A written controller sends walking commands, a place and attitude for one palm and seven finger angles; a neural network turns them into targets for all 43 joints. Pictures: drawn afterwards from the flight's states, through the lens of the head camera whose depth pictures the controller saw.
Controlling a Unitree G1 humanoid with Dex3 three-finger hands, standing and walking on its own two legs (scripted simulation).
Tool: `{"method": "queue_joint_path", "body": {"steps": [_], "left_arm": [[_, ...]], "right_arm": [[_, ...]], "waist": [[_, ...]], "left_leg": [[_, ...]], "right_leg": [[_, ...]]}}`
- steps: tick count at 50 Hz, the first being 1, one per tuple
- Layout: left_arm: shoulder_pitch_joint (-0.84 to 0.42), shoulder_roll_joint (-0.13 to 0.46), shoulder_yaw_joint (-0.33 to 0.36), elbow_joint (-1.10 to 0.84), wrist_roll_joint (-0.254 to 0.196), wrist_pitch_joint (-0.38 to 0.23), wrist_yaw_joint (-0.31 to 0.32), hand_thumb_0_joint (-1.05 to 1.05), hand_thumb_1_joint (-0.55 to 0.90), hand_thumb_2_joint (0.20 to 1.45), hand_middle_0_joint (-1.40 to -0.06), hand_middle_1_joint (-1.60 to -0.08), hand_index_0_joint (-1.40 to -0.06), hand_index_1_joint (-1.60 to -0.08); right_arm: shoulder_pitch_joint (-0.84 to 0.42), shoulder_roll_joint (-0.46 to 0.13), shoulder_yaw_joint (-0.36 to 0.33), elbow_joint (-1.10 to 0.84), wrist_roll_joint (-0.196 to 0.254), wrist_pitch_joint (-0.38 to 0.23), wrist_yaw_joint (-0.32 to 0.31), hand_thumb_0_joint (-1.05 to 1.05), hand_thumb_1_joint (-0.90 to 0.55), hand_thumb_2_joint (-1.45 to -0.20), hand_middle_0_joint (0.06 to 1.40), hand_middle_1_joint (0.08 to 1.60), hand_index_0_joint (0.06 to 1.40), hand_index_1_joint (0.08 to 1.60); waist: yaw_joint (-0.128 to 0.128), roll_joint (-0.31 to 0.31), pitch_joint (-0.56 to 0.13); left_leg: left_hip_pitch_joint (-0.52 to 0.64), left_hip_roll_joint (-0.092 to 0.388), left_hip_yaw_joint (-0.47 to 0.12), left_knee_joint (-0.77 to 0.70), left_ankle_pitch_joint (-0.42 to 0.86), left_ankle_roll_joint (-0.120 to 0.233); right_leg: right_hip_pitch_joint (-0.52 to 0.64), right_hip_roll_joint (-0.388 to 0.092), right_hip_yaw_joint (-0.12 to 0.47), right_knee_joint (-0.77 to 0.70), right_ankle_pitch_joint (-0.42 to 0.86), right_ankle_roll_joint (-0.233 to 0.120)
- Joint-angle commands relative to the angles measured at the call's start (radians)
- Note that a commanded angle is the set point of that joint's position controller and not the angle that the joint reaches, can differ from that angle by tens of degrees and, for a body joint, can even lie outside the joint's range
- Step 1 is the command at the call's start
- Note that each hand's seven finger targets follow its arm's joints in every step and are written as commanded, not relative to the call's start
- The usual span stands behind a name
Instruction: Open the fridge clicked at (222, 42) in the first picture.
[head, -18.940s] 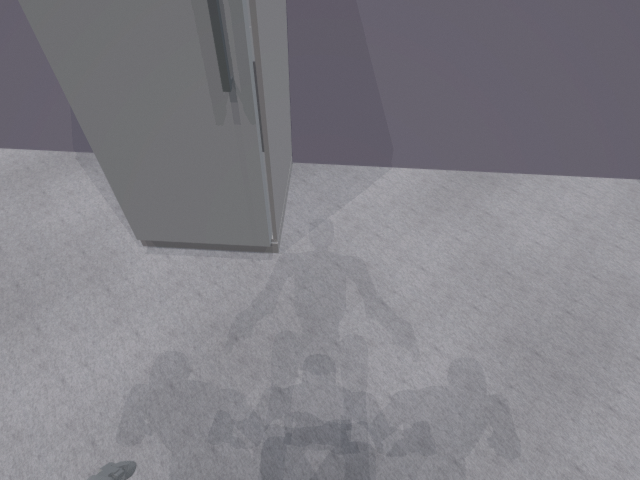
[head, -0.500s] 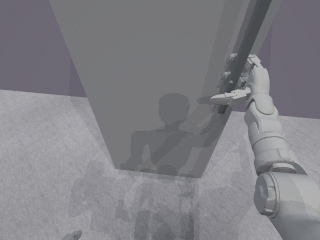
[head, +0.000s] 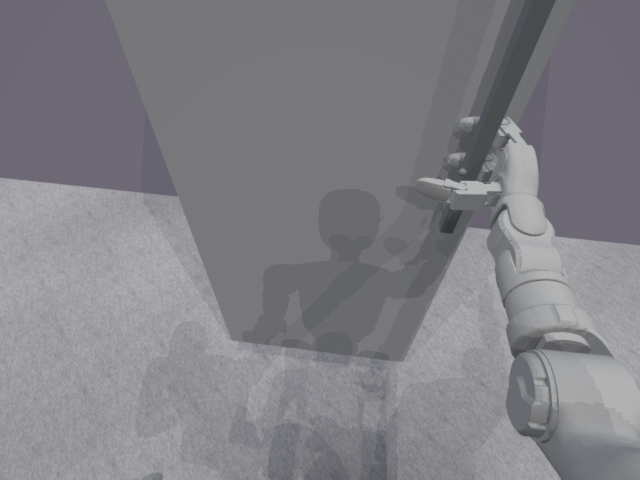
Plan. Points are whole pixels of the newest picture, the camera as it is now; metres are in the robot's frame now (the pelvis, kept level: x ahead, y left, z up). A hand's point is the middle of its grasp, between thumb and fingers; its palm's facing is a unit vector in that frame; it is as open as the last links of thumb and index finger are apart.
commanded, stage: grip the handle and tug to test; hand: right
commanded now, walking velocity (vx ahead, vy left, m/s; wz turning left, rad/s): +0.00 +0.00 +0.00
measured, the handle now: (501, 77) +0.53 -0.12 +0.25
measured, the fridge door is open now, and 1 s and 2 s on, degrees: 0 0 15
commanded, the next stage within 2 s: pull the door a little, standing still in 1.12 s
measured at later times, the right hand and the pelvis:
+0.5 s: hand (459, 169) +0.48 -0.10 +0.15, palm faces +0.01 +1.00 -0.01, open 5.3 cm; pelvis +0.00 +0.00 +0.00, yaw -1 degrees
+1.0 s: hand (458, 170) +0.48 -0.10 +0.15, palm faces +0.01 +1.00 +0.00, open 5.3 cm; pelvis +0.00 +0.00 +0.00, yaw +0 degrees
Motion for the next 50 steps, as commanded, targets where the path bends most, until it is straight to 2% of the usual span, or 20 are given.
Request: {"method": "queue_joint_path", "body": {"steps": [1,3,8,9,11,15,17,21,24,27,30,31,34,36,39,40,44,45,49,50], "left_arm": [[0.025,0.141,0.048,-0.09,-0.005,-0.042,0.019,0.0,0.9,0.9,-0.2,-0.3,-0.2,-0.3],[0.028,0.142,0.047,-0.089,-0.007,-0.044,0.02,0.0,0.9,0.9,-0.2,-0.3,-0.2,-0.3],[0.022,0.146,0.046,-0.084,-0.008,-0.038,0.023,0.0,0.9,0.9,-0.2,-0.3,-0.2,-0.3],[0.017,0.139,0.041,-0.085,-0.009,-0.039,0.022,0.0,0.9,0.9,-0.2,-0.3,-0.2,-0.3],[0.017,0.139,0.042,-0.085,-0.008,-0.041,0.019,0.0,0.9,0.9,-0.2,-0.3,-0.2,-0.3],[0.026,0.147,0.043,-0.079,-0.006,-0.039,0.02,0.0,0.9,0.9,-0.2,-0.3,-0.2,-0.3],[0.026,0.145,0.041,-0.08,-0.006,-0.038,0.021,0.0,0.9,0.9,-0.2,-0.3,-0.2,-0.3],[0.03,0.144,0.043,-0.083,-0.004,-0.042,0.018,0.0,0.9,0.9,-0.2,-0.3,-0.2,-0.3],[0.034,0.144,0.042,-0.079,-0.005,-0.043,0.017,0.0,0.9,0.9,-0.2,-0.3,-0.2,-0.3],[0.038,0.15,0.043,-0.076,-0.004,-0.039,0.02,0.0,0.9,0.9,-0.2,-0.3,-0.2,-0.3],[0.036,0.144,0.042,-0.08,-0.005,-0.041,0.019,0.0,0.9,0.9,-0.2,-0.3,-0.2,-0.3],[0.037,0.143,0.041,-0.078,-0.005,-0.041,0.018,0.0,0.9,0.9,-0.2,-0.3,-0.2,-0.3],[0.045,0.154,0.042,-0.074,-0.004,-0.036,0.02,0.0,0.9,0.9,-0.2,-0.3,-0.2,-0.3],[0.041,0.148,0.041,-0.08,-0.005,-0.037,0.02,0.0,0.9,0.9,-0.2,-0.3,-0.2,-0.3],[0.034,0.142,0.04,-0.09,-0.005,-0.042,0.016,0.0,0.9,0.9,-0.2,-0.3,-0.2,-0.3],[0.038,0.144,0.042,-0.088,-0.004,-0.043,0.014,0.0,0.9,0.9,-0.2,-0.3,-0.2,-0.3],[0.034,0.147,0.045,-0.101,-0.005,-0.041,0.013,0.0,0.9,0.9,-0.2,-0.3,-0.2,-0.3],[0.027,0.143,0.049,-0.11,-0.008,-0.043,0.011,0.0,0.9,0.9,-0.2,-0.3,-0.2,-0.3],[0.011,0.141,0.048,-0.121,-0.012,-0.039,0.01,0.0,0.9,0.9,-0.2,-0.3,-0.2,-0.3],[0.011,0.142,0.051,-0.123,-0.013,-0.038,0.011,0.0,0.9,0.9,-0.2,-0.3,-0.2,-0.3]], "right_arm": [[-0.544,-0.157,-0.004,-0.274,0.012,-0.095,0.012,0.0,-0.247,-0.62,0.38,1.307,0.38,1.307],[-0.544,-0.132,0.019,-0.263,0.013,-0.091,0.019,0.0,-0.34,-0.66,0.39,1.32,0.39,1.32],[-0.544,-0.178,-0.018,-0.231,0.01,-0.079,0.014,0.0,-0.573,-0.76,0.415,1.353,0.415,1.353],[-0.547,-0.138,0.016,-0.219,0.012,-0.077,0.016,0.0,-0.62,-0.78,0.42,1.36,0.42,1.36],[-0.567,-0.121,0.032,-0.225,0.009,-0.079,0.012,0.0,-0.713,-0.82,0.43,1.373,0.43,1.373],[-0.569,-0.162,-0.006,-0.185,0.015,-0.082,0.011,0.0,-0.9,-0.9,0.45,1.4,0.45,1.4],[-0.575,-0.152,0.004,-0.165,0.013,-0.086,0.017,0.0,-0.9,-0.9,0.45,1.4,0.45,1.4],[-0.573,-0.161,-0.002,-0.195,0.009,-0.107,0.02,0.0,-0.9,-0.9,0.45,1.4,0.45,1.4],[-0.583,-0.146,0.007,-0.18,0.014,-0.104,0.019,0.0,-0.9,-0.9,0.45,1.4,0.45,1.4],[-0.592,-0.192,-0.03,-0.16,0.014,-0.101,0.018,0.0,-0.9,-0.9,0.45,1.4,0.45,1.4],[-0.585,-0.161,-0.003,-0.183,0.01,-0.105,0.021,0.0,-0.9,-0.9,0.45,1.4,0.45,1.4],[-0.579,-0.154,-0.002,-0.159,0.011,-0.101,0.019,0.0,-0.9,-0.9,0.45,1.4,0.45,1.4],[-0.578,-0.217,-0.052,-0.127,0.01,-0.098,0.015,0.0,-0.9,-0.9,0.45,1.4,0.45,1.4],[-0.571,-0.199,-0.038,-0.133,0.008,-0.103,0.019,0.0,-0.9,-0.9,0.45,1.4,0.45,1.4],[-0.563,-0.15,0.005,-0.175,0.001,-0.109,0.017,0.0,-0.9,-0.9,0.45,1.4,0.45,1.4],[-0.55,-0.161,-0.01,-0.178,0.002,-0.108,0.012,0.0,-0.9,-0.9,0.45,1.4,0.45,1.4],[-0.514,-0.14,0.005,-0.224,0.01,-0.096,0.01,0.0,-0.9,-0.9,0.45,1.4,0.45,1.4],[-0.485,-0.117,0.02,-0.26,0.01,-0.094,0.012,0.0,-0.9,-0.9,0.45,1.4,0.45,1.4],[-0.413,-0.09,0.036,-0.305,0.017,-0.065,0.01,0.0,-0.9,-0.9,0.45,1.4,0.45,1.4],[-0.39,-0.096,0.024,-0.314,0.02,-0.057,0.009,0.0,-0.9,-0.9,0.45,1.4,0.45,1.4]], "waist": [[0.011,0.035,-0.357],[0.016,0.04,-0.349],[0.008,0.054,-0.344],[0.016,0.036,-0.327],[0.023,0.031,-0.326],[0.021,0.074,-0.331],[0.022,0.081,-0.321],[0.014,0.042,-0.37],[0.025,0.049,-0.349],[0.023,0.076,-0.328],[0.018,0.045,-0.351],[0.021,0.058,-0.326],[0.018,0.085,-0.319],[0.017,0.085,-0.318],[0.017,0.013,-0.336],[0.011,0.011,-0.342],[0.008,0.049,-0.363],[-0.003,0.025,-0.389],[-0.013,0.03,-0.363],[-0.016,0.054,-0.362]], "left_leg": [[0.113,-0.045,0.033,-0.079,0.339,0.025],[0.109,-0.045,0.034,-0.08,0.341,0.024],[0.111,-0.041,0.032,-0.084,0.321,0.023],[0.102,-0.039,0.033,-0.084,0.323,0.023],[0.088,-0.04,0.034,-0.084,0.312,0.022],[0.094,-0.039,0.031,-0.084,0.318,0.021],[0.096,-0.039,0.031,-0.083,0.315,0.02],[0.109,-0.038,0.031,-0.071,0.343,0.024],[0.089,-0.04,0.032,-0.077,0.327,0.022],[0.098,-0.039,0.029,-0.081,0.314,0.02],[0.099,-0.039,0.031,-0.074,0.33,0.023],[0.086,-0.041,0.033,-0.078,0.315,0.021],[0.092,-0.038,0.027,-0.083,0.297,0.019],[0.095,-0.039,0.028,-0.082,0.291,0.02],[0.074,-0.04,0.033,-0.076,0.274,0.024],[0.077,-0.041,0.035,-0.072,0.285,0.027],[0.098,-0.045,0.042,-0.069,0.299,0.027],[0.106,-0.046,0.043,-0.065,0.314,0.029],[0.123,-0.048,0.045,-0.072,0.342,0.028],[0.131,-0.05,0.046,-0.075,0.353,0.027]], "right_leg": [[0.214,0.053,-0.02,-0.057,0.243,-0.036],[0.217,0.055,-0.019,-0.057,0.245,-0.037],[0.198,0.058,-0.019,-0.061,0.221,-0.038],[0.196,0.058,-0.019,-0.063,0.22,-0.037],[0.2,0.057,-0.016,-0.06,0.212,-0.036],[0.185,0.058,-0.014,-0.057,0.21,-0.039],[0.172,0.06,-0.015,-0.059,0.2,-0.039],[0.198,0.06,-0.015,-0.051,0.235,-0.037],[0.194,0.058,-0.013,-0.05,0.223,-0.037],[0.165,0.059,-0.017,-0.057,0.198,-0.04],[0.184,0.059,-0.016,-0.053,0.222,-0.037],[0.174,0.059,-0.016,-0.053,0.208,-0.038],[0.145,0.06,-0.017,-0.056,0.185,-0.04],[0.143,0.06,-0.02,-0.057,0.178,-0.04],[0.178,0.057,-0.016,-0.056,0.185,-0.035],[0.186,0.056,-0.014,-0.054,0.202,-0.034],[0.195,0.051,-0.009,-0.062,0.22,-0.032],[0.219,0.05,-0.011,-0.061,0.246,-0.03],[0.218,0.048,-0.018,-0.067,0.267,-0.031],[0.22,0.048,-0.02,-0.065,0.276,-0.034]]}}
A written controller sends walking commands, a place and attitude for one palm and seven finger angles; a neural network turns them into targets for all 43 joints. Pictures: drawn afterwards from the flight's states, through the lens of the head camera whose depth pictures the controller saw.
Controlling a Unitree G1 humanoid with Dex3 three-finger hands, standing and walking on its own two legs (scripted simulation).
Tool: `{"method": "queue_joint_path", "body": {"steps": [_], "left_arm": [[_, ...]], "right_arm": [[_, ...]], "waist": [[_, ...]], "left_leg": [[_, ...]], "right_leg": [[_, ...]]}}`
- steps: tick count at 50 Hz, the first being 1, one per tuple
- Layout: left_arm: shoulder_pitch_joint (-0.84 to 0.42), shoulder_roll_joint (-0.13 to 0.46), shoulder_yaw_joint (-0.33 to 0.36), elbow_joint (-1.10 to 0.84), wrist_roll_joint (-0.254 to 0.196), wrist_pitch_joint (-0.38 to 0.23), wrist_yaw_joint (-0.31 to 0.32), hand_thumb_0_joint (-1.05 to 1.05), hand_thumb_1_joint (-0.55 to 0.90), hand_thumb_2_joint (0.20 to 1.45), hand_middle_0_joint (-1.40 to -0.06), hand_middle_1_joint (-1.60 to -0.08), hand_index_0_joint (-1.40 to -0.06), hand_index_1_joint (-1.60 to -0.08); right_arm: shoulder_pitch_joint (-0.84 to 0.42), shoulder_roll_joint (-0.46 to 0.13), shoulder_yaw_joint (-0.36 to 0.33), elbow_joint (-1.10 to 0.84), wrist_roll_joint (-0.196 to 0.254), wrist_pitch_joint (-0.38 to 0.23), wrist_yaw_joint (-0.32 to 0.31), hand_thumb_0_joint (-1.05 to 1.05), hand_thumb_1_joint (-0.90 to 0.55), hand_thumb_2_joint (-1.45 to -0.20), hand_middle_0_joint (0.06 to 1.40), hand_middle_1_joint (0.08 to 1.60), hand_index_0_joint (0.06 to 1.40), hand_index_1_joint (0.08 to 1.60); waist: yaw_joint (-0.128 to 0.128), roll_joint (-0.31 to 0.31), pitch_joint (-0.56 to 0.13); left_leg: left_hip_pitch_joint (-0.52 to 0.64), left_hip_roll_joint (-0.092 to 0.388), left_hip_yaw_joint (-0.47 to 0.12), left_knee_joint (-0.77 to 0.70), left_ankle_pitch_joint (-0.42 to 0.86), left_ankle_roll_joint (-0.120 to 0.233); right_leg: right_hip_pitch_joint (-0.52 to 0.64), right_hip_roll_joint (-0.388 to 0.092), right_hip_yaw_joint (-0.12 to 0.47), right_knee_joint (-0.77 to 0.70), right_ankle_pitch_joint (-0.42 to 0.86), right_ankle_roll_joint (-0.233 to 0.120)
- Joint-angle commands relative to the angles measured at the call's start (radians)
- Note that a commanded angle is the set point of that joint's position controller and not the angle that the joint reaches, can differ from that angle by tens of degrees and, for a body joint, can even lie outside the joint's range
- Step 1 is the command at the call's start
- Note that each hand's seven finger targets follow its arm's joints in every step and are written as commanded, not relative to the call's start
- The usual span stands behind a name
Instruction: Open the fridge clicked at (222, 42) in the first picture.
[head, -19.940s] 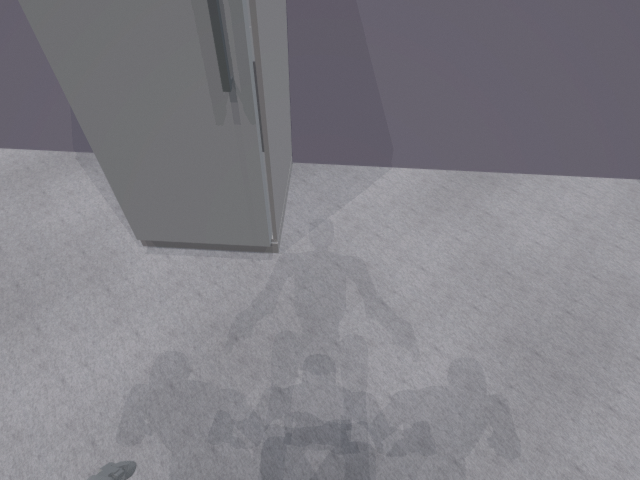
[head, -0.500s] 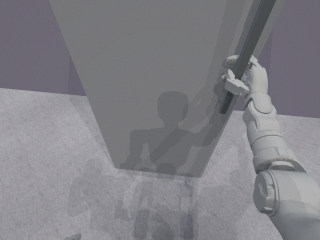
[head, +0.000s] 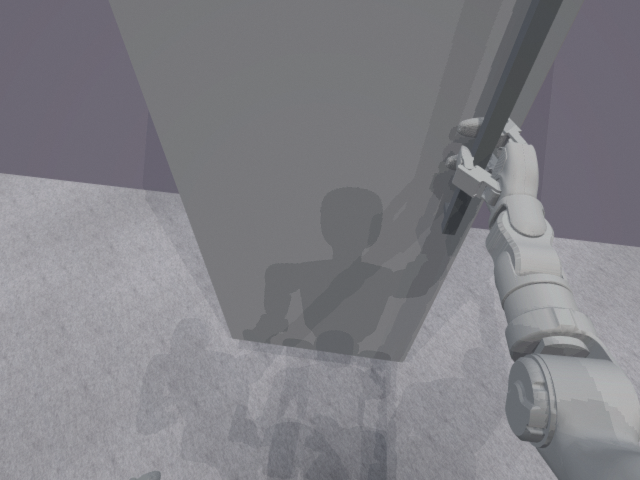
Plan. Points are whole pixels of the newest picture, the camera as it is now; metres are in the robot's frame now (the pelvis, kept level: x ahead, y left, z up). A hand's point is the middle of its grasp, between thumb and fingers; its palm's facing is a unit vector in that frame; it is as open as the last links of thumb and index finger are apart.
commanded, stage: grip the handle and tug to test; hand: right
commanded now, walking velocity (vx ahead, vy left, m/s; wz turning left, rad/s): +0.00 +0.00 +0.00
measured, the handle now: (506, 78) +0.53 -0.12 +0.25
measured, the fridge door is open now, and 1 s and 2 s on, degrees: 0 15 45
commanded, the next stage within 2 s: pull the door a little, standing still in 0.12 s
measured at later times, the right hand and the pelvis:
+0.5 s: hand (462, 173) +0.47 -0.10 +0.15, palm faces +0.02 +1.00 +0.01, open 5.4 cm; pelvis +0.03 +0.01 +0.01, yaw +0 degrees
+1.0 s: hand (453, 245) +0.36 -0.08 +0.15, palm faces -0.06 +0.99 -0.14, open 6.2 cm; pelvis +0.06 +0.01 +0.02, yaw +0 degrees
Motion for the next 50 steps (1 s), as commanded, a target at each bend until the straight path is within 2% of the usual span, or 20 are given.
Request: {"method": "queue_joint_path", "body": {"steps": [1,3,7,11,12,14,23,25,29,32,34,38,40,41,42,43,44,45,48,50], "left_arm": [[0.005,0.139,0.047,-0.109,-0.005,-0.037,0.015,0.0,0.9,0.9,-0.2,-0.3,-0.2,-0.3],[-0.004,0.139,0.049,-0.121,-0.008,-0.031,0.016,0.0,0.9,0.9,-0.2,-0.3,-0.2,-0.3],[-0.021,0.123,0.051,-0.131,-0.011,-0.027,0.013,0.0,0.9,0.9,-0.2,-0.3,-0.2,-0.3],[-0.025,0.126,0.052,-0.135,-0.007,-0.014,0.017,0.0,0.9,0.9,-0.2,-0.3,-0.2,-0.3],[-0.026,0.127,0.05,-0.127,-0.008,-0.008,0.021,0.0,0.9,0.9,-0.2,-0.3,-0.2,-0.3],[-0.024,0.126,0.048,-0.115,-0.006,0.002,0.026,0.0,0.9,0.9,-0.2,-0.3,-0.2,-0.3],[-0.06,0.114,0.049,-0.164,-0.003,0.018,0.019,0.0,0.9,0.9,-0.2,-0.3,-0.2,-0.3],[-0.081,0.11,0.047,-0.182,-0.008,0.018,0.017,0.0,0.9,0.9,-0.2,-0.3,-0.2,-0.3],[-0.122,0.102,0.043,-0.221,-0.014,0.022,0.012,0.0,0.9,0.9,-0.2,-0.3,-0.2,-0.3],[-0.153,0.094,0.039,-0.25,-0.019,0.03,0.011,0.0,0.9,0.9,-0.2,-0.3,-0.2,-0.3],[-0.187,0.088,0.036,-0.276,-0.022,0.037,0.01,0.0,0.9,0.9,-0.2,-0.3,-0.2,-0.3],[-0.233,0.08,0.029,-0.315,-0.024,0.053,0.008,0.0,0.9,0.9,-0.2,-0.3,-0.2,-0.3],[-0.261,0.067,0.02,-0.327,-0.025,0.062,0.006,0.0,0.9,0.9,-0.2,-0.3,-0.2,-0.3],[-0.28,0.071,0.016,-0.326,-0.025,0.067,0.009,0.0,0.9,0.9,-0.2,-0.3,-0.2,-0.3],[-0.267,0.099,0.002,-0.304,-0.004,0.083,0.053,0.0,0.9,0.9,-0.2,-0.3,-0.2,-0.3],[-0.249,0.093,0.012,-0.27,0.012,0.091,0.075,0.0,0.9,0.9,-0.2,-0.3,-0.2,-0.3],[-0.27,0.07,-0.001,-0.277,0.019,0.099,0.073,0.0,0.9,0.9,-0.2,-0.3,-0.2,-0.3],[-0.271,0.069,-0.008,-0.293,0.022,0.11,0.072,0.0,0.9,0.9,-0.2,-0.3,-0.2,-0.3],[-0.259,0.078,0.001,-0.314,0.019,0.143,0.072,0.0,0.9,0.9,-0.2,-0.3,-0.2,-0.3],[-0.269,0.069,-0.003,-0.336,0.024,0.163,0.066,0.0,0.9,0.9,-0.2,-0.3,-0.2,-0.3]], "right_arm": [[-0.398,-0.114,0.0,-0.286,0.005,-0.048,0.018,0.0,-0.9,-0.9,0.45,1.4,0.45,1.4],[-0.323,-0.127,-0.012,-0.32,0.002,-0.032,0.02,0.0,-0.9,-0.9,0.45,1.4,0.45,1.4],[-0.269,-0.046,0.043,-0.416,0.008,0.001,0.019,0.0,-0.9,-0.9,0.45,1.4,0.45,1.4],[-0.217,-0.088,0.002,-0.458,0.006,0.042,0.013,0.0,-0.9,-0.9,0.45,1.4,0.45,1.4],[-0.278,-0.095,0.012,-0.464,0.002,0.049,0.013,0.0,-0.9,-0.9,0.45,1.4,0.45,1.4],[-0.368,-0.112,0.011,-0.447,-0.006,0.058,0.01,0.0,-0.9,-0.9,0.45,1.4,0.45,1.4],[-0.079,-0.068,0.007,-0.566,0.013,0.08,0.03,0.0,-0.9,-0.9,0.45,1.4,0.45,1.4],[-0.02,-0.049,0.018,-0.618,0.022,0.084,0.037,0.0,-0.9,-0.9,0.45,1.4,0.45,1.4],[0.143,-0.03,0.034,-0.759,0.034,0.098,0.051,0.0,-0.9,-0.9,0.45,1.4,0.45,1.4],[0.3,-0.013,0.048,-0.871,0.043,0.132,0.062,0.0,-0.9,-0.9,0.45,1.4,0.45,1.4],[0.394,-0.019,0.053,-0.997,0.046,0.149,0.064,0.0,-0.9,-0.9,0.45,1.4,0.45,1.4],[0.658,-0.015,0.071,-1.216,0.046,0.214,0.064,0.0,-0.9,-0.9,0.45,1.4,0.45,1.4],[0.747,0.015,0.105,-1.338,0.047,0.248,0.058,0.0,-0.9,-0.9,0.45,1.4,0.45,1.4],[0.718,-0.018,0.091,-1.398,0.046,0.264,0.047,0.0,-0.9,-0.9,0.45,1.4,0.45,1.4],[0.323,-0.162,0.114,-1.395,-0.031,0.152,0.004,0.0,-0.9,-0.9,0.45,1.4,0.45,1.4],[0.396,-0.159,0.072,-1.314,-0.047,0.117,-0.025,0.0,-0.9,-0.9,0.45,1.4,0.45,1.4],[0.599,-0.026,0.177,-1.247,-0.049,0.118,-0.025,0.0,-0.9,-0.9,0.45,1.4,0.45,1.4],[0.662,-0.005,0.218,-1.287,-0.056,0.109,-0.025,0.0,-0.9,-0.9,0.45,1.4,0.45,1.4],[0.686,-0.028,0.229,-1.374,-0.068,0.089,-0.03,0.0,-0.9,-0.9,0.45,1.4,0.45,1.4],[0.717,0.008,0.26,-1.423,-0.066,0.085,-0.034,0.0,-0.9,-0.9,0.45,1.4,0.45,1.4]], "waist": [[-0.02,0.073,-0.354],[-0.04,0.067,-0.359],[-0.042,0.039,-0.349],[-0.057,0.073,-0.363],[-0.034,0.082,-0.339],[-0.019,0.063,-0.315],[-0.09,0.064,-0.413],[-0.095,0.092,-0.392],[-0.126,0.066,-0.384],[-0.144,0.098,-0.358],[-0.162,0.059,-0.355],[-0.18,0.083,-0.313],[-0.172,0.059,-0.266],[-0.164,0.05,-0.235],[-0.071,0.061,-0.111],[-0.07,0.098,-0.076],[-0.076,0.115,-0.079],[-0.082,0.106,-0.115],[-0.07,0.06,-0.239],[-0.064,0.0,-0.265]], "left_leg": [[0.154,-0.05,0.055,-0.079,0.366,0.028],[0.186,-0.05,0.052,-0.077,0.399,0.031],[0.196,-0.048,0.057,-0.078,0.47,0.028],[0.247,-0.045,0.055,-0.079,0.55,0.027],[0.238,-0.043,0.053,-0.083,0.563,0.023],[0.217,-0.04,0.049,-0.085,0.554,0.022],[0.342,-0.032,0.055,-0.071,0.706,0.026],[0.359,-0.031,0.055,-0.079,0.729,0.022],[0.408,-0.025,0.054,-0.093,0.767,0.022],[0.439,-0.022,0.057,-0.108,0.792,0.019],[0.468,-0.014,0.056,-0.113,0.805,0.022],[0.49,-0.007,0.06,-0.126,0.83,0.02],[0.462,-0.007,0.066,-0.138,0.786,0.019],[0.437,-0.01,0.066,-0.151,0.734,0.02],[0.268,0.075,-0.029,-0.233,0.678,0.012],[0.216,0.095,-0.018,-0.262,0.63,0.019],[0.224,0.111,-0.006,-0.251,0.641,0.021],[0.252,0.115,-0.001,-0.222,0.678,0.023],[0.315,0.087,0.047,-0.099,0.852,0.006],[0.26,0.054,0.067,-0.047,0.732,-0.007]], "right_leg": [[0.223,0.048,-0.014,-0.068,0.284,-0.033],[0.224,0.05,-0.021,-0.071,0.313,-0.034],[0.267,0.045,-0.025,-0.068,0.403,-0.031],[0.269,0.049,-0.03,-0.072,0.458,-0.035],[0.267,0.049,-0.031,-0.07,0.456,-0.036],[0.266,0.051,-0.025,-0.068,0.45,-0.037],[0.321,0.053,-0.035,-0.069,0.626,-0.033],[0.313,0.054,-0.043,-0.08,0.608,-0.036],[0.328,0.053,-0.06,-0.101,0.622,-0.036],[0.34,0.049,-0.068,-0.122,0.619,-0.037],[0.352,0.048,-0.077,-0.135,0.631,-0.036],[0.37,0.04,-0.078,-0.149,0.651,-0.035],[0.377,0.038,-0.075,-0.163,0.627,-0.036],[0.381,0.037,-0.07,-0.172,0.578,-0.036],[0.356,0.006,-0.072,-0.095,0.458,-0.058],[0.36,0.009,-0.045,-0.077,0.395,-0.058],[0.36,0.006,-0.045,-0.077,0.398,-0.058],[0.375,-0.004,-0.041,-0.087,0.447,-0.059],[0.476,-0.034,-0.029,-0.083,0.788,-0.057],[0.549,-0.068,-0.008,-0.092,0.969,-0.065]]}}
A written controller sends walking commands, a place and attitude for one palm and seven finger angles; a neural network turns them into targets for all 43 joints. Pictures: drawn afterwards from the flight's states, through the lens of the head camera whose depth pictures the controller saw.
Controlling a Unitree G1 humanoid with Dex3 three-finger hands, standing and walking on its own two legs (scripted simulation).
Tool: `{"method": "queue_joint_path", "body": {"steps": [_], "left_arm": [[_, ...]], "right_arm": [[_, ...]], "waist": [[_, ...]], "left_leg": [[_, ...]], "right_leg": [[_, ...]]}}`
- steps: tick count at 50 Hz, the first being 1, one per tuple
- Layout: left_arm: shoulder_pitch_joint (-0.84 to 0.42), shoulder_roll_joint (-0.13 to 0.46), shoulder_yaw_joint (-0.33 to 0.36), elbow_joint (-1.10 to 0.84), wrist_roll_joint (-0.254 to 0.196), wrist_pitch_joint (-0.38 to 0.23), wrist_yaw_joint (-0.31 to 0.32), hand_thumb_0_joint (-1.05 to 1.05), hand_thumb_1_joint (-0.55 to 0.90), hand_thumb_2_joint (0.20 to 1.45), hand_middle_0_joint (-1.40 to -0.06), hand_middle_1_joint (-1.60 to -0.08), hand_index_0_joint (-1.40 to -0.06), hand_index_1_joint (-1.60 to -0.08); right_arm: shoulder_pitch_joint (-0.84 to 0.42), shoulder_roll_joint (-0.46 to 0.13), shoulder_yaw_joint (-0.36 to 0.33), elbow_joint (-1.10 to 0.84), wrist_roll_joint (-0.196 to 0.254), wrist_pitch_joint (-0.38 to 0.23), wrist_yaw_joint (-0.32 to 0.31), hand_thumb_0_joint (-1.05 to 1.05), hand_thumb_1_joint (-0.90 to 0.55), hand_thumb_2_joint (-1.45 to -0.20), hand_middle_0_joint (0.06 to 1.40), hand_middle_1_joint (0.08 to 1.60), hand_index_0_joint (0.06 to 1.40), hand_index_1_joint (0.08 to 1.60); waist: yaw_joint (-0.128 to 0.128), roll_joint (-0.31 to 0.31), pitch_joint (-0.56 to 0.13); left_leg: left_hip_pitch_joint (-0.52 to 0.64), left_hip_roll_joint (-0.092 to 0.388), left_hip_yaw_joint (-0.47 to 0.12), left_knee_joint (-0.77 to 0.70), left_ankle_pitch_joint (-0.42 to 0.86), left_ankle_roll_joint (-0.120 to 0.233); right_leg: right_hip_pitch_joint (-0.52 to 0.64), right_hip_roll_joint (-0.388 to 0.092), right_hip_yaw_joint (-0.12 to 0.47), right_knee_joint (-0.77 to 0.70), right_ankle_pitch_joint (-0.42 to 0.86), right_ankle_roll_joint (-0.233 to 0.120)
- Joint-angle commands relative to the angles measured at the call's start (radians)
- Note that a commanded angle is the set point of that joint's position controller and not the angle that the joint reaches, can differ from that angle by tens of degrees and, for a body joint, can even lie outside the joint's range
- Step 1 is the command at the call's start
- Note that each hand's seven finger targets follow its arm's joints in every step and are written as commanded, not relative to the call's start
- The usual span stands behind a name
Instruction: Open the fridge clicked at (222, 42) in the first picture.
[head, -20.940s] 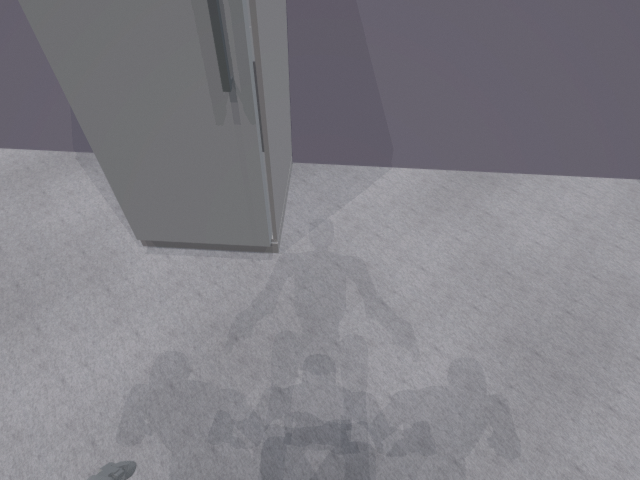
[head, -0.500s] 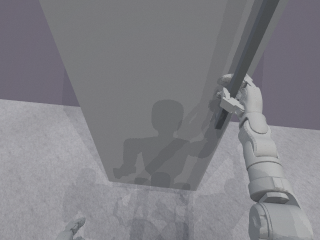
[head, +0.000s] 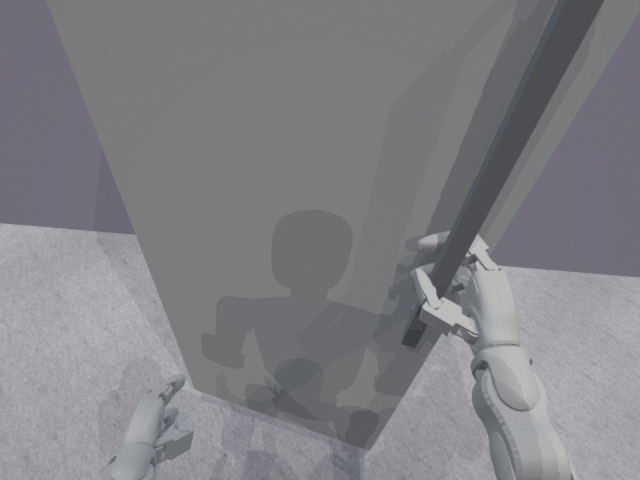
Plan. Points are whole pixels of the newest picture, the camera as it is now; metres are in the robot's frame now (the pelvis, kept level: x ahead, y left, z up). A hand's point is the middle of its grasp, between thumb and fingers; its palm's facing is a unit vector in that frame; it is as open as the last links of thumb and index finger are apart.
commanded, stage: walk backward, drawing the door open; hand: right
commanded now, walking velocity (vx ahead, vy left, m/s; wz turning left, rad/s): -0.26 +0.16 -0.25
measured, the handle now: (472, 202) +0.34 -0.11 +0.23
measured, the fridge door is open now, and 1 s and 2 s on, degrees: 15 45 74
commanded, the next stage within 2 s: stop walking and hold the door back in 1.60 s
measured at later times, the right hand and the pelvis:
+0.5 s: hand (390, 396) +0.19 -0.04 +0.12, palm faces +0.03 +0.99 -0.16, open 6.8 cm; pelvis -0.08 +0.05 -0.02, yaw -8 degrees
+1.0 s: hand out of the picture +0.08 +0.06 +0.12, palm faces +0.25 +0.95 -0.17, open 7.1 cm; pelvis -0.15 +0.23 -0.03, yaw -29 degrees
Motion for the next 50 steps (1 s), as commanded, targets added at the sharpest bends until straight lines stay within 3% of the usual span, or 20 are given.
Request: {"method": "queue_joint_path", "body": {"steps": [1,5,11,14,16,21,22,24,25,28,31,32,34,37,44,45,46,47,48,50], "left_arm": [[-0.058,0.069,0.019,-0.175,0.007,-0.006,0.004,0.0,0.9,0.9,-0.2,-0.3,-0.2,-0.3],[-0.101,0.064,0.004,-0.194,0.015,-0.007,-0.007,0.0,0.9,0.9,-0.2,-0.3,-0.2,-0.3],[-0.072,0.05,0.005,-0.197,0.016,-0.023,-0.015,0.0,0.9,0.9,-0.2,-0.3,-0.2,-0.3],[-0.098,0.015,0.012,-0.205,0.006,-0.06,0.015,0.0,0.9,0.9,-0.2,-0.3,-0.2,-0.3],[-0.127,-0.013,-0.004,-0.198,0.011,-0.087,0.026,0.0,0.9,0.9,-0.2,-0.3,-0.2,-0.3],[-0.075,0.014,0.0,-0.13,0.037,-0.113,0.032,0.0,0.9,0.9,-0.2,-0.3,-0.2,-0.3],[-0.055,0.029,0.007,-0.126,0.038,-0.116,0.034,0.0,0.9,0.9,-0.2,-0.3,-0.2,-0.3],[-0.051,0.084,0.028,-0.147,0.046,-0.125,0.015,0.0,0.9,0.9,-0.2,-0.3,-0.2,-0.3],[-0.076,0.078,0.021,-0.138,0.053,-0.124,-0.002,0.0,0.9,0.9,-0.2,-0.3,-0.2,-0.3],[-0.156,0.065,0.031,-0.127,0.056,-0.143,-0.004,0.0,0.9,0.9,-0.2,-0.3,-0.2,-0.3],[-0.177,0.049,0.035,-0.101,0.032,-0.168,-0.012,0.0,0.9,0.9,-0.2,-0.3,-0.2,-0.3],[-0.158,0.037,0.04,-0.092,0.019,-0.171,-0.012,0.0,0.9,0.9,-0.2,-0.3,-0.2,-0.3],[-0.164,0.0,0.051,-0.1,-0.002,-0.171,-0.004,0.0,0.9,0.9,-0.2,-0.3,-0.2,-0.3],[-0.131,0.006,0.042,-0.08,0.021,-0.171,0.007,0.0,0.9,0.9,-0.2,-0.3,-0.2,-0.3],[-0.052,0.018,0.03,-0.103,0.033,-0.196,0.01,0.0,0.9,0.9,-0.2,-0.3,-0.2,-0.3],[-0.026,0.033,0.036,-0.111,0.034,-0.199,0.006,0.0,0.9,0.9,-0.2,-0.3,-0.2,-0.3],[-0.043,0.092,0.058,-0.141,0.046,-0.205,0.0,0.0,0.9,0.9,-0.2,-0.3,-0.2,-0.3],[-0.046,0.1,0.06,-0.134,0.063,-0.197,-0.005,0.0,0.9,0.9,-0.2,-0.3,-0.2,-0.3],[-0.058,0.124,0.068,-0.14,0.052,-0.174,-0.011,0.0,0.9,0.9,-0.2,-0.3,-0.2,-0.3],[-0.155,0.103,0.065,-0.134,0.05,-0.184,-0.029,0.0,0.9,0.9,-0.2,-0.3,-0.2,-0.3]], "right_arm": [[-0.177,-0.063,-0.026,-0.313,-0.026,-0.094,-0.02,0.0,-0.9,-0.9,0.45,1.4,0.45,1.4],[-0.145,-0.036,0.002,-0.358,-0.032,-0.105,-0.031,0.0,-0.9,-0.9,0.45,1.4,0.45,1.4],[-0.054,-0.066,-0.029,-0.4,-0.048,-0.133,-0.04,0.0,-0.9,-0.9,0.45,1.4,0.45,1.4],[-0.019,-0.085,-0.066,-0.383,-0.04,-0.163,-0.031,0.0,-0.9,-0.9,0.45,1.4,0.45,1.4],[-0.039,-0.053,-0.043,-0.378,-0.056,-0.171,-0.032,0.0,-0.9,-0.9,0.45,1.4,0.45,1.4],[-0.106,0.003,0.046,-0.416,-0.056,-0.196,-0.029,0.0,-0.9,-0.9,0.45,1.4,0.45,1.4],[-0.107,0.012,0.072,-0.429,-0.049,-0.198,-0.027,0.0,-0.9,-0.9,0.45,1.4,0.45,1.4],[-0.094,0.038,0.118,-0.421,-0.057,-0.191,-0.027,0.0,-0.9,-0.9,0.45,1.4,0.45,1.4],[-0.111,-0.006,0.095,-0.416,-0.087,-0.197,-0.032,0.0,-0.9,-0.9,0.45,1.4,0.45,1.4],[-0.172,-0.078,0.021,-0.57,-0.09,-0.2,-0.038,0.0,-0.9,-0.9,0.45,1.4,0.45,1.4],[-0.115,0.001,0.044,-0.459,-0.055,-0.171,-0.046,0.0,-0.9,-0.9,0.45,1.4,0.45,1.4],[-0.152,0.0,0.052,-0.478,-0.055,-0.164,-0.048,0.0,-0.9,-0.9,0.45,1.4,0.45,1.4],[-0.213,-0.064,0.008,-0.548,-0.068,-0.146,-0.057,0.0,-0.9,-0.9,0.45,1.4,0.45,1.4],[-0.173,-0.045,0.02,-0.464,-0.093,-0.141,-0.035,0.0,-0.9,-0.9,0.45,1.4,0.45,1.4],[-0.199,0.052,0.151,-0.49,-0.076,-0.183,-0.006,0.0,-0.9,-0.9,0.45,1.4,0.45,1.4],[-0.224,0.051,0.172,-0.506,-0.075,-0.188,-0.005,0.0,-0.9,-0.9,0.45,1.4,0.45,1.4],[-0.243,0.065,0.186,-0.506,-0.076,-0.198,0.0,0.0,-0.9,-0.9,0.45,1.4,0.45,1.4],[-0.234,0.049,0.176,-0.465,-0.114,-0.211,0.003,0.0,-0.9,-0.9,0.45,1.4,0.45,1.4],[-0.19,0.03,0.142,-0.396,-0.127,-0.212,0.003,0.0,-0.9,-0.9,0.45,1.4,0.45,1.4],[-0.237,0.005,0.125,-0.557,-0.105,-0.218,0.018,0.0,-0.9,-0.9,0.45,1.4,0.45,1.4]], "waist": [[0.039,-0.004,-0.262],[0.029,-0.037,-0.172],[0.043,0.029,-0.25],[-0.002,0.318,-0.254],[-0.036,0.309,-0.18],[0.029,0.178,-0.134],[0.051,0.124,-0.134],[0.039,-0.185,-0.148],[0.034,-0.095,-0.144],[0.011,-0.061,-0.138],[-0.011,-0.088,-0.155],[-0.002,-0.009,-0.175],[-0.001,0.291,-0.168],[0.007,0.219,-0.124],[0.057,0.177,-0.104],[0.083,0.096,-0.115],[0.074,-0.171,-0.09],[0.065,-0.18,-0.089],[0.055,-0.095,-0.098],[0.023,-0.103,-0.062]], "left_leg": [[-0.049,0.007,0.029,0.084,0.58,-0.017],[-0.1,-0.026,0.035,0.032,0.251,-0.014],[0.063,0.043,0.037,-0.008,0.775,0.015],[0.309,0.22,-0.041,-0.018,1.193,0.1],[0.24,0.27,-0.059,-0.041,1.025,0.145],[0.038,0.179,0.105,0.063,0.593,0.15],[-0.074,0.129,0.117,0.172,0.425,0.111],[-0.345,-0.062,-0.001,0.519,-0.181,-0.004],[-0.29,-0.038,-0.126,0.628,-0.156,-0.023],[-0.26,-0.002,-0.15,0.499,-0.096,-0.03],[0.099,-0.027,-0.072,0.015,-0.058,0.016],[0.167,0.018,-0.06,-0.157,0.006,0.057],[-0.057,0.3,-0.296,-0.338,-0.179,0.236],[-0.057,0.279,-0.086,-0.206,0.086,0.226],[-0.04,0.179,0.064,0.062,0.371,0.166],[-0.175,0.143,0.075,0.202,0.263,0.109],[-0.426,0.035,0.069,0.401,-0.05,0.028],[-0.436,0.023,-0.072,0.598,-0.139,-0.022],[-0.43,0.047,-0.156,0.721,-0.121,-0.046],[-0.38,0.07,-0.194,0.613,-0.092,-0.029]], "right_leg": [[0.318,-0.094,0.049,0.009,1.005,-0.062],[0.269,-0.131,0.102,-0.076,0.972,-0.062],[0.193,-0.072,0.042,0.031,0.875,-0.03],[-0.207,0.068,-0.01,0.24,-0.03,-0.009],[-0.285,0.055,0.016,0.379,-0.186,-0.02],[-0.079,-0.001,-0.057,0.058,0.081,0.017],[0.045,-0.03,-0.014,-0.05,0.236,-0.001],[0.225,-0.389,0.617,-0.261,0.757,-0.178],[0.143,-0.428,0.666,-0.295,0.557,-0.225],[0.066,-0.335,0.521,-0.25,0.389,-0.18],[-0.14,-0.203,0.269,-0.238,0.116,-0.061],[-0.189,-0.101,0.163,-0.153,-0.111,-0.013],[-0.182,0.091,-0.049,0.436,-0.225,0.057],[-0.279,0.019,-0.012,0.721,-0.231,0.026],[-0.036,-0.021,-0.052,0.006,-0.07,-0.001],[0.103,-0.116,0.061,-0.127,0.134,-0.032],[0.214,-0.38,0.48,-0.201,0.474,-0.136],[0.185,-0.556,0.724,-0.229,0.666,-0.245],[0.166,-0.6,0.754,-0.254,0.611,-0.281],[0.035,-0.446,0.526,-0.165,0.524,-0.211]]}}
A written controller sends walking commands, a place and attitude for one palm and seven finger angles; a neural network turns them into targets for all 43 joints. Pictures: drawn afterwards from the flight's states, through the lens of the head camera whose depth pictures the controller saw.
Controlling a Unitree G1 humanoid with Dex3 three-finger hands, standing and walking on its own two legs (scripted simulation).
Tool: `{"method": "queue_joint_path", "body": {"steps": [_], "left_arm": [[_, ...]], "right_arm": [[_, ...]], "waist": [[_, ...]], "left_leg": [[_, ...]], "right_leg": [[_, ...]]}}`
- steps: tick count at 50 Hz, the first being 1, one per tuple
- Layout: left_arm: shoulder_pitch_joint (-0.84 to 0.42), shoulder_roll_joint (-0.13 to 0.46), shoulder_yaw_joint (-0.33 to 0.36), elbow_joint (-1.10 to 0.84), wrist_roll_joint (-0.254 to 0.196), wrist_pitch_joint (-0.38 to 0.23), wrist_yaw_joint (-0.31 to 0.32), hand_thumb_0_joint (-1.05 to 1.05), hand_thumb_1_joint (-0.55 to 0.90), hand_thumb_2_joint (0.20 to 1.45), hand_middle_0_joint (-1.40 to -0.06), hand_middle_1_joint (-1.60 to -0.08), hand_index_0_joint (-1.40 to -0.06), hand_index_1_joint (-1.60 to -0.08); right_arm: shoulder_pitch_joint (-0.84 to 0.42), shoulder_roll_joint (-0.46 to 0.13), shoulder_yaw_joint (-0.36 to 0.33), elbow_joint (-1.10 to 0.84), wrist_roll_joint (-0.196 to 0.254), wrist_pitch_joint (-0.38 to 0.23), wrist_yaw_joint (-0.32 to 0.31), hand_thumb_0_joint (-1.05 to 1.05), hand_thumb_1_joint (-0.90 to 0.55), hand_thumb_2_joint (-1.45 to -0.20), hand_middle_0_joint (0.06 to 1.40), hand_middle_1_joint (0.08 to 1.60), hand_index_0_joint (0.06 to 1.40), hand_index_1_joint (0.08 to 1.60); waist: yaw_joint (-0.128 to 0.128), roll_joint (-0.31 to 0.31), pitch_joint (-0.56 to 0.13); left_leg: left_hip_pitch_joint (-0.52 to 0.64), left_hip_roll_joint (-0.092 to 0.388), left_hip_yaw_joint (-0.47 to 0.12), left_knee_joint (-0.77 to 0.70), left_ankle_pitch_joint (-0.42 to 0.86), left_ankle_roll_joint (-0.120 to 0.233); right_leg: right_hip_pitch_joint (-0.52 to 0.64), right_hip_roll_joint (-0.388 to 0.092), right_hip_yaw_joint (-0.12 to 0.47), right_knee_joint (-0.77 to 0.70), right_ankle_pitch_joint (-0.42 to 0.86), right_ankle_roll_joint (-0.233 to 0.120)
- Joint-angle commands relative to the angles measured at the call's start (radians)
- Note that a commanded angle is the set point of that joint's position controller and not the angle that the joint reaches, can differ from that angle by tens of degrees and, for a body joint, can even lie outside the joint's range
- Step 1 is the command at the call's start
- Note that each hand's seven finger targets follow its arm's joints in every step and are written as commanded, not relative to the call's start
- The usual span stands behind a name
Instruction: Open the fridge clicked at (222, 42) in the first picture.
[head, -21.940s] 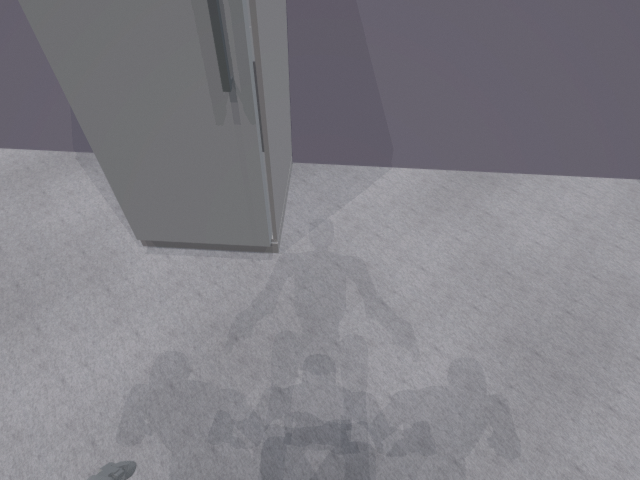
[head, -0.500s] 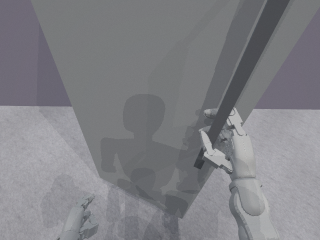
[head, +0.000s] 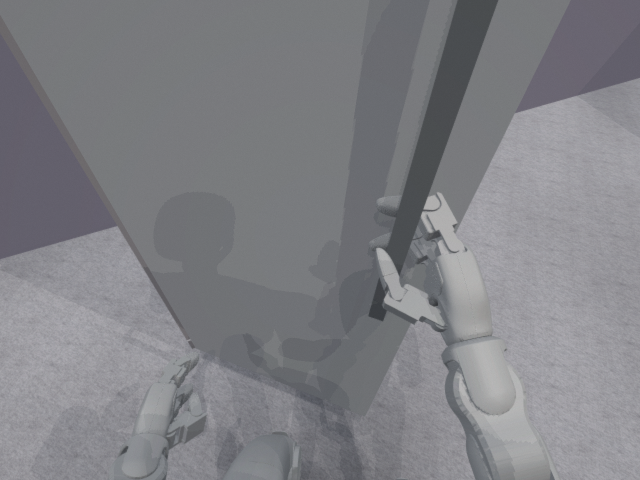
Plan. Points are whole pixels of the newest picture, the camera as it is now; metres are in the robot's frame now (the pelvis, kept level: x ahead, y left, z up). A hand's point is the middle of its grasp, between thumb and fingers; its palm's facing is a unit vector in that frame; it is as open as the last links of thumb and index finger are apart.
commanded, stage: walk backward, drawing the door open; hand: right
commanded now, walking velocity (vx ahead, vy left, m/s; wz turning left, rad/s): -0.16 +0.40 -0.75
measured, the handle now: (427, 157) +0.34 -0.04 +0.26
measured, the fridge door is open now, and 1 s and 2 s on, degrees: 45 74 68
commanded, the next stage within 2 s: stop walking and hold the door back in 0.60 s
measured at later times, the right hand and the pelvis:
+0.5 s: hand (275, 411) +0.16 +0.06 +0.15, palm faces +0.19 +0.97 -0.17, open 7.0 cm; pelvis -0.08 +0.22 +0.01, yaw -23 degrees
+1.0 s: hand (164, 467) +0.11 +0.14 +0.15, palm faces +0.63 +0.75 -0.21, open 6.2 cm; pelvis -0.09 +0.42 +0.01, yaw -42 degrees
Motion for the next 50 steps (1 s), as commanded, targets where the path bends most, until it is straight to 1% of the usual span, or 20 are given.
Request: {"method": "queue_joint_path", "body": {"steps": [1,4,6,9,15,17,18,20,24,26,27,28,32,36,40,44,45,46,47,50], "left_arm": [[-0.177,0.15,0.04,-0.139,-0.015,-0.047,-0.025,0.0,0.9,0.9,-0.2,-0.3,-0.2,-0.3],[-0.127,0.118,0.045,-0.123,-0.06,-0.059,-0.04,0.0,0.9,0.9,-0.2,-0.3,-0.2,-0.3],[-0.124,0.05,0.04,-0.146,-0.075,-0.061,-0.033,0.0,0.9,0.9,-0.2,-0.3,-0.2,-0.3],[-0.135,0.053,0.034,-0.119,-0.063,-0.054,-0.012,0.0,0.9,0.9,-0.2,-0.3,-0.2,-0.3],[-0.079,0.067,0.016,-0.128,-0.034,-0.05,0.002,0.0,0.9,0.9,-0.2,-0.3,-0.2,-0.3],[-0.08,0.153,0.04,-0.155,-0.005,-0.058,-0.001,0.0,0.9,0.9,-0.2,-0.3,-0.2,-0.3],[-0.06,0.162,0.037,-0.138,0.001,-0.032,0.004,0.0,0.9,0.9,-0.2,-0.3,-0.2,-0.3],[-0.141,0.149,0.034,-0.14,-0.018,-0.034,-0.019,0.0,0.9,0.9,-0.2,-0.3,-0.2,-0.3],[-0.151,0.134,0.043,-0.118,-0.045,-0.037,-0.038,0.0,0.9,0.9,-0.2,-0.3,-0.2,-0.3],[-0.107,0.084,0.045,-0.111,-0.07,-0.041,-0.035,0.0,0.9,0.9,-0.2,-0.3,-0.2,-0.3],[-0.13,0.051,0.046,-0.129,-0.076,-0.046,-0.028,0.0,0.9,0.9,-0.2,-0.3,-0.2,-0.3],[-0.139,0.054,0.039,-0.117,-0.075,-0.072,-0.012,0.0,0.9,0.9,-0.2,-0.3,-0.2,-0.3],[-0.136,0.039,0.029,-0.106,-0.051,-0.05,0.008,0.0,0.9,0.9,-0.2,-0.3,-0.2,-0.3],[-0.077,0.062,0.012,-0.086,-0.035,-0.041,0.021,0.0,0.9,0.9,-0.2,-0.3,-0.2,-0.3],[-0.12,0.121,0.006,-0.12,-0.053,0.009,0.023,0.0,0.9,0.9,-0.2,-0.3,-0.2,-0.3],[-0.119,0.131,0.002,-0.075,-0.062,0.051,0.03,0.0,0.9,0.9,-0.2,-0.3,-0.2,-0.3],[-0.106,0.111,0.001,-0.084,-0.068,0.061,0.026,0.0,0.9,0.9,-0.2,-0.3,-0.2,-0.3],[-0.122,0.085,0.005,-0.105,-0.067,0.069,0.023,0.0,0.9,0.9,-0.2,-0.3,-0.2,-0.3],[-0.124,0.124,0.006,-0.093,-0.05,0.063,0.03,0.0,0.9,0.9,-0.2,-0.3,-0.2,-0.3],[-0.092,0.108,-0.011,-0.014,-0.038,0.063,0.031,0.0,0.9,0.9,-0.2,-0.3,-0.2,-0.3]], "right_arm": [[-0.23,0.01,-0.039,-0.41,0.018,-0.127,0.019,0.0,-0.9,-0.9,0.45,1.4,0.45,1.4],[-0.185,0.061,-0.034,-0.331,0.036,-0.096,-0.001,0.0,-0.9,-0.9,0.45,1.4,0.45,1.4],[-0.225,-0.07,-0.125,-0.416,0.026,-0.087,-0.022,0.0,-0.9,-0.9,0.45,1.4,0.45,1.4],[-0.175,-0.057,-0.12,-0.405,0.033,-0.083,-0.017,0.0,-0.9,-0.9,0.45,1.4,0.45,1.4],[-0.215,0.027,-0.036,-0.392,0.048,-0.102,0.005,0.0,-0.9,-0.9,0.45,1.4,0.45,1.4],[-0.233,0.043,-0.018,-0.361,0.02,-0.122,0.013,0.0,-0.9,-0.9,0.45,1.4,0.45,1.4],[-0.215,-0.008,-0.051,-0.281,-0.018,-0.127,0.01,0.0,-0.9,-0.9,0.45,1.4,0.45,1.4],[-0.278,-0.02,-0.072,-0.444,0.011,-0.136,0.021,0.0,-0.9,-0.9,0.45,1.4,0.45,1.4],[-0.147,0.031,-0.063,-0.347,0.047,-0.093,-0.001,0.0,-0.9,-0.9,0.45,1.4,0.45,1.4],[-0.164,-0.005,-0.087,-0.378,0.04,-0.093,-0.019,0.0,-0.9,-0.9,0.45,1.4,0.45,1.4],[-0.175,-0.087,-0.157,-0.412,0.034,-0.085,-0.031,0.0,-0.9,-0.9,0.45,1.4,0.45,1.4],[-0.176,-0.116,-0.206,-0.413,0.036,-0.079,-0.043,0.0,-0.9,-0.9,0.45,1.4,0.45,1.4],[-0.136,-0.08,-0.177,-0.441,0.044,-0.099,-0.02,0.0,-0.9,-0.9,0.45,1.4,0.45,1.4],[-0.091,-0.019,-0.131,-0.202,0.068,-0.086,-0.012,0.0,-0.9,-0.9,0.45,1.4,0.45,1.4],[-0.39,0.038,-0.045,-0.124,0.076,-0.05,-0.037,0.0,-0.9,-0.9,0.45,1.4,0.45,1.4],[-0.649,-0.086,-0.177,0.071,0.067,-0.035,-0.075,0.0,-0.9,-0.9,0.45,1.4,0.45,1.4],[-0.67,-0.066,-0.155,0.122,0.063,-0.03,-0.071,0.0,-0.9,-0.9,0.45,1.4,0.45,1.4],[-0.685,-0.094,-0.174,0.173,0.068,-0.016,-0.073,0.0,-0.9,-0.9,0.45,1.4,0.45,1.4],[-0.706,-0.094,-0.184,0.223,0.084,-0.002,-0.078,0.0,-0.9,-0.9,0.45,1.4,0.45,1.4],[-0.845,-0.114,-0.21,0.325,0.095,-0.027,-0.064,0.0,-0.9,-0.9,0.45,1.4,0.45,1.4]], "waist": [[-0.048,-0.2,-0.218],[-0.062,-0.098,-0.32],[-0.075,0.384,-0.433],[-0.056,0.227,-0.365],[0.016,0.094,-0.293],[0.006,-0.274,-0.269],[0.014,-0.172,-0.259],[-0.018,-0.148,-0.236],[-0.066,-0.237,-0.262],[-0.059,0.034,-0.386],[-0.075,0.335,-0.397],[-0.105,0.326,-0.362],[-0.046,0.215,-0.304],[-0.011,0.128,-0.304],[-0.046,-0.284,-0.284],[-0.076,-0.2,-0.274],[-0.091,-0.017,-0.272],[-0.107,0.391,-0.221],[-0.094,0.391,-0.181],[-0.043,0.182,-0.223]], "left_leg": [[0.069,0.086,-0.246,-0.011,-0.033,-0.031],[0.45,0.036,-0.062,-0.542,0.157,0.002],[0.479,0.29,-0.325,-0.683,0.229,0.166],[0.387,0.323,-0.173,-0.601,0.336,0.212],[0.171,0.202,0.025,-0.301,0.33,0.119],[-0.134,0.053,-0.059,0.113,-0.094,-0.009],[-0.092,0.088,-0.184,0.24,-0.058,-0.039],[-0.011,0.083,-0.237,0.218,0.04,-0.043],[0.396,0.004,-0.078,-0.362,0.008,-0.011],[0.475,0.078,-0.073,-0.672,0.068,0.05],[0.463,0.284,-0.32,-0.721,0.058,0.182],[0.359,0.363,-0.347,-0.711,0.231,0.255],[0.434,0.298,-0.049,-0.519,0.672,0.215],[0.277,0.224,0.02,-0.345,0.539,0.134],[0.048,0.058,-0.099,-0.034,-0.106,-0.049],[0.428,0.062,-0.057,-0.306,0.009,-0.023],[0.464,0.123,-0.139,-0.479,-0.061,0.015],[0.3,0.318,-0.57,-0.791,-0.349,0.099],[0.191,0.412,-0.729,-0.923,-0.467,0.082],[0.272,0.322,-0.477,-0.822,-0.42,0.024]], "right_leg": [[0.034,-0.366,0.403,-0.28,0.46,-0.188],[-0.045,-0.124,0.129,-0.15,0.073,-0.052],[-0.147,0.105,-0.038,0.35,-0.331,-0.002],[-0.163,0.024,-0.018,0.551,-0.325,-0.014],[0.173,-0.018,-0.04,-0.152,-0.065,-0.032],[0.285,-0.509,0.703,-0.415,0.387,-0.23],[0.22,-0.579,0.819,-0.447,0.387,-0.296],[0.058,-0.43,0.58,-0.455,0.007,-0.235],[-0.074,-0.207,0.206,-0.349,-0.028,-0.084],[-0.007,-0.013,0.041,-0.059,-0.173,-0.015],[-0.153,0.096,-0.052,0.29,-0.296,0.022],[-0.161,0.077,0.01,0.514,-0.372,-0.002],[-0.154,0.006,-0.076,0.385,-0.323,0.005],[0.098,0.026,-0.121,-0.092,-0.047,-0.014],[0.225,-0.39,0.449,-0.362,0.467,-0.272],[-0.137,-0.16,0.12,-0.248,-0.235,-0.161],[-0.211,-0.019,-0.017,-0.005,-0.314,-0.096],[-0.25,0.139,-0.053,0.388,-0.311,-0.028],[-0.262,0.117,0.13,0.558,-0.198,-0.025],[-0.281,0.082,0.124,0.589,-0.006,-0.006]]}}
